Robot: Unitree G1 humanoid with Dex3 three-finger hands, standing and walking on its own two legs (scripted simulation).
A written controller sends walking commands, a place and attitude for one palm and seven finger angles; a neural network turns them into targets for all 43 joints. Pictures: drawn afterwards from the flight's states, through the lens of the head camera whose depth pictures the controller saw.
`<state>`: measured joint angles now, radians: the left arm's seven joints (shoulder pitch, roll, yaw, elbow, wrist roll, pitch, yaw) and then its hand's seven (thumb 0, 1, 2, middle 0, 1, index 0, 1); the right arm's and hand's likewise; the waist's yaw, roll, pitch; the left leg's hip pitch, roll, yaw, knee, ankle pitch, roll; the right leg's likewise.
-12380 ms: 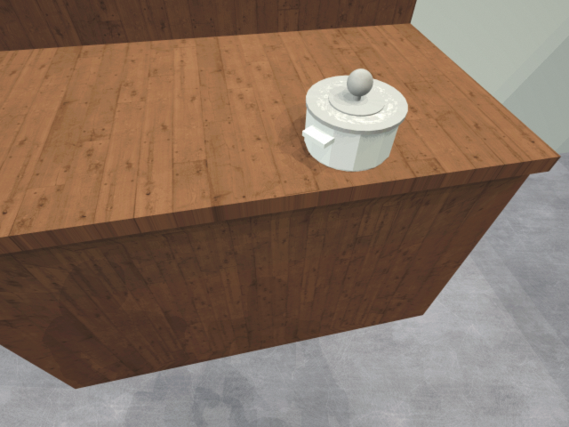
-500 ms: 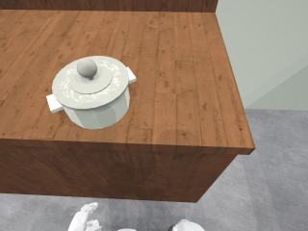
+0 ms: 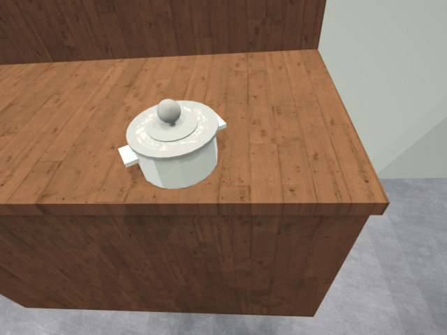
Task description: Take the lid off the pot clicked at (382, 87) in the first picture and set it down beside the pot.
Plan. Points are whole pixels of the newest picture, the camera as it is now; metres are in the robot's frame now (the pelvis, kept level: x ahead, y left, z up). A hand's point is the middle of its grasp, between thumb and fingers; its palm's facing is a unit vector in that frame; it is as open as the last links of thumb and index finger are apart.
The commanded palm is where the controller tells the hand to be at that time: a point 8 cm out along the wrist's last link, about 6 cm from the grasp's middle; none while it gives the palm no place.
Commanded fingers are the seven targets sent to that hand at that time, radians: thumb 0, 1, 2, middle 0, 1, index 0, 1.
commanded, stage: come to a stop and stand still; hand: left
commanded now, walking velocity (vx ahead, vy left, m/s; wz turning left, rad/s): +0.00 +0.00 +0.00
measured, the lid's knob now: (168, 111) +0.46 +0.15 +0.19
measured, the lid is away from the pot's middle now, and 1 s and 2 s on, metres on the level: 0.00 0.00 0.00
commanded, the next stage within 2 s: look again from close up in 1.18 s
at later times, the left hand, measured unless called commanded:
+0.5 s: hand out of the picture +0.07 +0.20 -0.14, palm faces +0.00 -0.97 -0.22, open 7.3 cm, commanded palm none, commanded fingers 0.00 0.90 0.90 -0.20 -0.30 -0.20 -0.30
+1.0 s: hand out of the picture +0.08 +0.19 -0.15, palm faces +0.02 -0.98 -0.21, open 7.3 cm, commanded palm none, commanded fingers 0.00 0.90 0.90 -0.20 -0.30 -0.20 -0.30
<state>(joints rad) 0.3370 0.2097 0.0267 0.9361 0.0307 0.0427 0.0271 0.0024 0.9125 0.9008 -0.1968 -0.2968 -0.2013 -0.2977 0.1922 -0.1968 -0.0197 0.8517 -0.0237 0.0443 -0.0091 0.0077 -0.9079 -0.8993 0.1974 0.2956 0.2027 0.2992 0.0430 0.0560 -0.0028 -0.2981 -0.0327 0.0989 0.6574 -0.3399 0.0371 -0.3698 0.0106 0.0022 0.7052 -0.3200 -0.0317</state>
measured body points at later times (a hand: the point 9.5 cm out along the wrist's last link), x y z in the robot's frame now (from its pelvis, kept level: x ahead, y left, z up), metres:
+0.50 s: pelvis +0.03 +0.02 +0.02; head +0.05 +0.01 +0.47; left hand +0.07 +0.25 -0.12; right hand +0.02 -0.20 -0.14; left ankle +0.01 +0.10 -0.72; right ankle +0.04 -0.09 -0.72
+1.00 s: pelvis +0.07 +0.01 +0.02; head +0.09 +0.01 +0.47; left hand +0.08 +0.24 -0.13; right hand +0.08 -0.21 -0.14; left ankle +0.01 +0.10 -0.72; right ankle +0.04 -0.09 -0.72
